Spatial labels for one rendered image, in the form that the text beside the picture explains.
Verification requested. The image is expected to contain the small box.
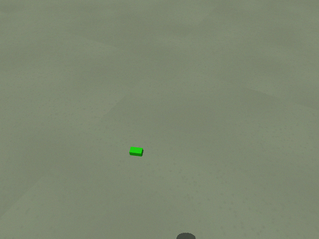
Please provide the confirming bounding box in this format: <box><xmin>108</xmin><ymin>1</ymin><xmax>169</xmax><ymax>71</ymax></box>
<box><xmin>129</xmin><ymin>147</ymin><xmax>143</xmax><ymax>156</ymax></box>

